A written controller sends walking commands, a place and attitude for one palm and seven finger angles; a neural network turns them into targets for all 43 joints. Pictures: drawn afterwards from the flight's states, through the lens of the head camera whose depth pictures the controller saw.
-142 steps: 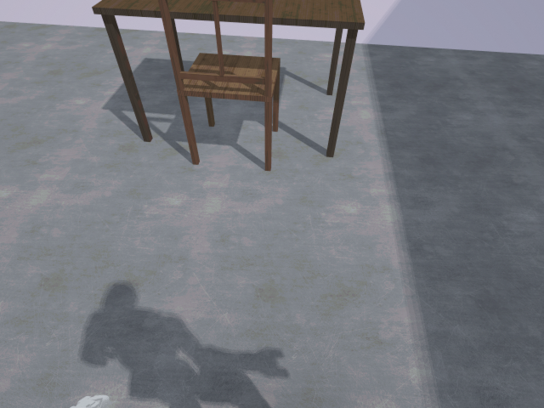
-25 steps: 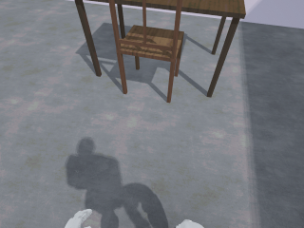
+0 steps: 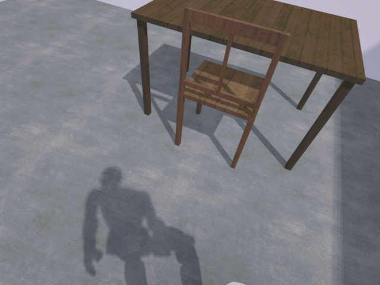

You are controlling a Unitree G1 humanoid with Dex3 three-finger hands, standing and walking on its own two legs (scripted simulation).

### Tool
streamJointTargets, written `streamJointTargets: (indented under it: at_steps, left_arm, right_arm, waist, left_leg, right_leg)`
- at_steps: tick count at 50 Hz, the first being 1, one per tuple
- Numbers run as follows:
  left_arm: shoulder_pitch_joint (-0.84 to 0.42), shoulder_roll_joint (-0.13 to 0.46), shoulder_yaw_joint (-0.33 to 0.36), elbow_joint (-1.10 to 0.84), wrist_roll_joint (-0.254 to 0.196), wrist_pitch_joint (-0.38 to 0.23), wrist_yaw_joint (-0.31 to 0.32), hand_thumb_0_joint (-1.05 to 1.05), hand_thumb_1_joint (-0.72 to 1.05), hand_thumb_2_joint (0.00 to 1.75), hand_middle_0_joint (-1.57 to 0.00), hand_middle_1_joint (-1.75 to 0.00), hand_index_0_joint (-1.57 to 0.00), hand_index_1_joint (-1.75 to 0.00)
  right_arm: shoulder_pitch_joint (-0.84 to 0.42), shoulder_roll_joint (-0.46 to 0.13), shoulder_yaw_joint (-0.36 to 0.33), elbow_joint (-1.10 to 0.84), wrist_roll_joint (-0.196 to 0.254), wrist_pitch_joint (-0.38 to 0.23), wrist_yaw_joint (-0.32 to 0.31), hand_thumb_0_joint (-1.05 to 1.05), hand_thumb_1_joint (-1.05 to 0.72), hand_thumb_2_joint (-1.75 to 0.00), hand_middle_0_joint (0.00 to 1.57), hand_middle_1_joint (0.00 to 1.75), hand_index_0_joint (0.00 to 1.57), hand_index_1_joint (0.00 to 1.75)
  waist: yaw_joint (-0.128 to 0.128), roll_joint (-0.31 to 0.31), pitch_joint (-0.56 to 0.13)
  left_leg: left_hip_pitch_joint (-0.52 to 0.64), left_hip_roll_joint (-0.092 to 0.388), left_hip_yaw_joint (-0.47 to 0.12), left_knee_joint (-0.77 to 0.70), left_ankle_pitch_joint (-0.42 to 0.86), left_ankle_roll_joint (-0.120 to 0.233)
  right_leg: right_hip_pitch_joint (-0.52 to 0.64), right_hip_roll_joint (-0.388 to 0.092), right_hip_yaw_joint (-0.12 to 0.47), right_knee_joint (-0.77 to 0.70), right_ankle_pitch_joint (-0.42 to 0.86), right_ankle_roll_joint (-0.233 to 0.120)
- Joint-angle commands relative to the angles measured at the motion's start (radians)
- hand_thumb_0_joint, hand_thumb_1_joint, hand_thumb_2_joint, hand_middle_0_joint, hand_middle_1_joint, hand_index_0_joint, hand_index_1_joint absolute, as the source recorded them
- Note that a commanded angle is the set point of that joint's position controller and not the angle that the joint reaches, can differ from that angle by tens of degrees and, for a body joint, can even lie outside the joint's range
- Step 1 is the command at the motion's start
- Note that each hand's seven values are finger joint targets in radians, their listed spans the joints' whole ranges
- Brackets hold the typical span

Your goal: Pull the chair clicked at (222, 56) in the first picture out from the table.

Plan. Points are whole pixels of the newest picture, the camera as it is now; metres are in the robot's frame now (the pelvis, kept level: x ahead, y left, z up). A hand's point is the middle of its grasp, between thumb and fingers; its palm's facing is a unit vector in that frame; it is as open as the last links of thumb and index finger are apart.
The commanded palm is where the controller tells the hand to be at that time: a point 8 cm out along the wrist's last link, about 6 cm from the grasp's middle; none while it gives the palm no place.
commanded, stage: walk to a spot facing it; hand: left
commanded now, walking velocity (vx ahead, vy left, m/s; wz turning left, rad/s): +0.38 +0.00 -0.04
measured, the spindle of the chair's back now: (224, 64) +1.05 -0.09 -0.08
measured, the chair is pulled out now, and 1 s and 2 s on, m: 0.00 0.00 0.00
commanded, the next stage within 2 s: turn to face it in 0.30 s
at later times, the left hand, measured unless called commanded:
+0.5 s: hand (153, 223) +0.30 +0.11 -0.17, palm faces +0.06 -0.97 -0.22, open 7.2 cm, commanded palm none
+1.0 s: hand (149, 200) +0.37 +0.14 -0.18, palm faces -0.13 -0.97 -0.21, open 7.3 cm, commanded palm none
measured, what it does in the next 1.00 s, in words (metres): walks ahead: right foot, then left foot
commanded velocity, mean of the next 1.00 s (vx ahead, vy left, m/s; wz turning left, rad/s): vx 0.11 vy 0.00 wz -0.21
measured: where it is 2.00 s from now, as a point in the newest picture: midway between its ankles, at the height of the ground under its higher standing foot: (208, 240)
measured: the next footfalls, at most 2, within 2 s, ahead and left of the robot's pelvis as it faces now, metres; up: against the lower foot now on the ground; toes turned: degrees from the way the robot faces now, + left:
right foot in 0.34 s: +0.32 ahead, -0.17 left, +0.00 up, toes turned -9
left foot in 0.72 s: +0.39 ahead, +0.07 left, +0.00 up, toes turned +2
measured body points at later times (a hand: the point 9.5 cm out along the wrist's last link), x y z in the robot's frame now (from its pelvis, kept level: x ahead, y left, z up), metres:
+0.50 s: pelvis +0.22 -0.07 -0.01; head +0.24 -0.08 +0.44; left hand +0.30 +0.16 -0.15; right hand +0.18 -0.29 -0.18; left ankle +0.16 +0.07 -0.66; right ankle +0.28 -0.16 -0.74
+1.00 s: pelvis +0.30 -0.04 +0.00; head +0.33 -0.04 +0.45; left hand +0.38 +0.19 -0.16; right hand +0.33 -0.29 -0.15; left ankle +0.35 +0.07 -0.74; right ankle +0.27 -0.16 -0.71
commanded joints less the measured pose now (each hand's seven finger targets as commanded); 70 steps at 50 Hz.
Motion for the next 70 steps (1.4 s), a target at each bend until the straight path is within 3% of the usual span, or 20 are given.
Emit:
streamJointTargets:
  at_steps: [1,11,13,15,16,17,18,20,24,34,37,38,42,48,52,54,55,57,65,70]
  left_arm:
    - [-0.007,0.017,0.003,-0.068,0.003,-0.01,-0.006,0.0,0.9,0.9,-0.2,-0.3,-0.2,-0.3]
    - [-0.249,0.006,0.004,-0.151,-0.01,-0.023,-0.015,0.0,0.9,0.9,-0.2,-0.3,-0.2,-0.3]
    - [-0.222,0.019,0.007,-0.148,-0.01,-0.031,-0.013,0.0,0.9,0.9,-0.2,-0.3,-0.2,-0.3]
    - [-0.03,0.044,0.018,-0.091,-0.004,-0.045,-0.01,0.0,0.9,0.9,-0.2,-0.3,-0.2,-0.3]
    - [0.128,0.101,0.032,-0.04,0.003,-0.06,-0.003,0.0,0.9,0.9,-0.2,-0.3,-0.2,-0.3]
    - [0.261,0.222,0.063,-0.011,0.009,-0.069,0.013,0.0,0.9,0.9,-0.2,-0.3,-0.2,-0.3]
    - [0.287,0.262,0.058,-0.007,-0.014,-0.063,0.018,0.0,0.9,0.9,-0.2,-0.3,-0.2,-0.3]
    - [0.075,0.177,0.04,-0.062,-0.015,-0.062,0.024,0.0,0.9,0.9,-0.2,-0.3,-0.2,-0.3]
    - [-0.064,0.037,-0.005,-0.08,-0.007,-0.063,0.039,0.0,0.9,0.9,-0.2,-0.3,-0.2,-0.3]
    - [-0.074,0.106,0.032,-0.097,-0.017,-0.003,0.026,0.0,0.9,0.9,-0.2,-0.3,-0.2,-0.3]
    - [-0.039,0.031,0.022,-0.131,-0.023,0.021,0.016,0.0,0.9,0.9,-0.2,-0.3,-0.2,-0.3]
    - [-0.044,0.047,0.027,-0.133,-0.014,0.034,0.019,0.0,0.9,0.9,-0.2,-0.3,-0.2,-0.3]
    - [-0.004,0.027,0.03,-0.107,-0.01,0.041,0.005,0.0,0.9,0.9,-0.2,-0.3,-0.2,-0.3]
    - [-0.077,0.016,0.018,-0.149,-0.014,0.042,0.011,0.0,0.9,0.9,-0.2,-0.3,-0.2,-0.3]
    - [0.006,0.038,0.022,-0.135,-0.01,0.028,0.015,0.0,0.9,0.9,-0.2,-0.3,-0.2,-0.3]
    - [0.015,0.194,0.043,-0.133,0.0,0.01,0.03,0.0,0.9,0.9,-0.2,-0.3,-0.2,-0.3]
    - [0.048,0.196,0.039,-0.134,-0.012,0.012,0.033,0.0,0.9,0.9,-0.2,-0.3,-0.2,-0.3]
    - [-0.044,0.152,0.031,-0.137,-0.01,0.012,0.039,0.0,0.9,0.9,-0.2,-0.3,-0.2,-0.3]
    - [-0.03,0.15,0.033,-0.117,-0.005,-0.012,0.025,0.0,0.9,0.9,-0.2,-0.3,-0.2,-0.3]
    - [-0.071,0.114,0.028,-0.103,-0.02,-0.006,0.014,0.0,0.9,0.9,-0.2,-0.3,-0.2,-0.3]
  right_arm:
    - [0.137,-0.118,-0.015,0.019,0.002,-0.015,0.0,0.0,-0.9,-0.9,0.2,0.3,0.2,0.3]
    - [0.236,-0.117,-0.018,0.099,-0.009,-0.011,-0.005,0.0,-0.9,-0.9,0.2,0.3,0.2,0.3]
    - [0.231,-0.127,-0.02,0.107,-0.013,-0.008,-0.005,0.0,-0.9,-0.9,0.2,0.3,0.2,0.3]
    - [0.201,-0.139,-0.02,0.111,-0.008,-0.002,-0.005,0.0,-0.9,-0.9,0.2,0.3,0.2,0.3]
    - [0.204,-0.126,-0.018,0.109,0.0,-0.004,0.001,0.0,-0.9,-0.9,0.2,0.3,0.2,0.3]
    - [0.267,-0.06,-0.008,0.086,0.014,-0.011,0.009,0.0,-0.9,-0.9,0.2,0.3,0.2,0.3]
    - [0.232,-0.069,-0.004,0.049,0.016,-0.001,0.005,0.0,-0.9,-0.9,0.2,0.3,0.2,0.3]
    - [0.155,-0.054,-0.016,0.043,0.007,0.012,0.009,0.0,-0.9,-0.9,0.2,0.3,0.2,0.3]
    - [0.196,0.007,0.0,0.075,-0.01,0.057,0.011,0.0,-0.9,-0.9,0.2,0.3,0.2,0.3]
    - [0.069,-0.07,0.004,0.006,0.0,0.046,-0.006,0.0,-0.9,-0.9,0.2,0.3,0.2,0.3]
    - [0.084,-0.233,-0.02,-0.025,-0.015,0.051,-0.015,0.0,-0.9,-0.9,0.2,0.3,0.2,0.3]
    - [0.041,-0.22,-0.018,-0.039,-0.015,0.053,-0.02,0.0,-0.9,-0.9,0.2,0.3,0.2,0.3]
    - [-0.071,-0.162,-0.004,-0.081,-0.013,0.051,-0.022,0.0,-0.9,-0.9,0.2,0.3,0.2,0.3]
    - [0.003,-0.18,-0.028,-0.049,-0.014,0.063,-0.017,0.0,-0.9,-0.9,0.2,0.3,0.2,0.3]
    - [-0.027,-0.191,-0.04,-0.051,-0.004,0.078,-0.008,0.0,-0.9,-0.9,0.2,0.3,0.2,0.3]
    - [-0.033,-0.084,-0.016,-0.087,0.006,0.081,0.004,0.0,-0.9,-0.9,0.2,0.3,0.2,0.3]
    - [-0.086,-0.104,-0.013,-0.098,0.006,0.098,-0.005,0.0,-0.9,-0.9,0.2,0.3,0.2,0.3]
    - [-0.057,-0.104,-0.012,-0.068,0.001,0.11,-0.008,0.0,-0.9,-0.9,0.2,0.3,0.2,0.3]
    - [-0.022,-0.089,-0.006,-0.047,-0.011,0.065,0.023,0.0,-0.9,-0.9,0.2,0.3,0.2,0.3]
    - [0.161,-0.082,0.006,0.021,-0.012,0.04,0.01,0.0,-0.9,-0.9,0.2,0.3,0.2,0.3]
  waist:
    - [-0.017,0.118,0.029]
    - [-0.061,0.163,0.108]
    - [-0.045,0.148,0.091]
    - [0.047,0.122,0.007]
    - [0.107,0.05,-0.092]
    - [0.129,-0.236,-0.252]
    - [0.11,-0.194,-0.243]
    - [0.054,-0.098,-0.101]
    - [-0.064,-0.063,-0.001]
    - [-0.055,-0.065,-0.04]
    - [-0.059,0.341,-0.018]
    - [-0.05,0.366,-0.007]
    - [0.0,0.196,-0.029]
    - [-0.046,0.211,-0.073]
    - [0.003,0.171,-0.092]
    - [0.007,-0.223,-0.062]
    - [0.049,-0.166,-0.071]
    - [0.001,-0.185,-0.045]
    - [0.018,-0.077,0.01]
    - [-0.057,-0.003,0.024]
  left_leg:
    - [0.116,0.235,-0.195,-0.307,0.162,0.08]
    - [0.208,0.258,-0.116,-0.27,0.308,0.089]
    - [0.187,0.263,-0.12,-0.21,0.364,0.081]
    - [0.156,0.208,-0.072,0.022,0.514,0.047]
    - [0.021,0.155,-0.049,0.251,0.439,0.012]
    - [-0.236,0.018,-0.006,0.595,-0.038,-0.031]
    - [-0.355,-0.038,-0.113,0.837,-0.345,-0.03]
    - [-0.388,0.062,-0.177,0.912,-0.188,-0.032]
    - [-0.211,0.11,-0.121,0.64,-0.105,-0.08]
    - [0.077,0.042,-0.04,0.028,0.084,-0.127]
    - [0.066,0.411,-0.414,-0.238,0.081,0.058]
    - [0.0,0.417,-0.418,-0.261,0.035,0.082]
    - [0.013,0.29,-0.152,-0.201,0.214,0.057]
    - [0.101,0.319,-0.111,-0.124,0.422,0.086]
    - [0.022,0.275,-0.042,0.011,0.273,0.01]
    - [-0.287,0.094,0.067,0.269,-0.233,-0.108]
    - [-0.256,0.076,-0.047,0.401,-0.338,-0.108]
    - [-0.287,0.071,-0.126,0.543,-0.27,-0.104]
    - [-0.222,0.051,-0.071,0.287,-0.201,-0.089]
    - [0.117,0.023,-0.039,-0.048,-0.071,-0.069]
  right_leg:
    - [-0.171,-0.04,0.028,-0.027,0.111,0.024]
    - [-0.135,-0.01,-0.018,-0.469,0.149,-0.016]
    - [-0.023,0.02,-0.034,-0.521,0.115,-0.04]
    - [0.224,0.08,-0.082,-0.612,0.151,-0.057]
    - [0.484,0.038,-0.024,-0.638,0.194,-0.078]
    - [0.744,-0.266,0.367,-0.715,0.296,-0.159]
    - [0.722,-0.403,0.557,-0.834,0.405,-0.237]
    - [0.448,-0.355,0.423,-0.887,0.193,-0.213]
    - [0.113,-0.192,0.097,-0.908,0.41,-0.171]
    - [0.104,-0.065,0.173,-0.764,0.276,-0.132]
    - [-0.03,0.129,0.007,-0.33,-0.274,-0.011]
    - [-0.023,0.097,0.06,-0.19,-0.291,-0.012]
    - [-0.016,0.067,0.042,-0.099,-0.128,0.008]
    - [0.081,0.076,-0.003,-0.368,-0.164,0.011]
    - [0.278,0.085,-0.02,-0.693,0.113,-0.007]
    - [0.444,-0.222,0.345,-0.838,0.536,-0.13]
    - [0.351,-0.261,0.352,-0.849,0.583,-0.213]
    - [0.31,-0.196,0.329,-0.874,0.411,-0.231]
    - [0.324,-0.142,0.298,-0.939,-0.036,-0.23]
    - [0.127,-0.029,0.207,-0.818,-0.192,-0.149]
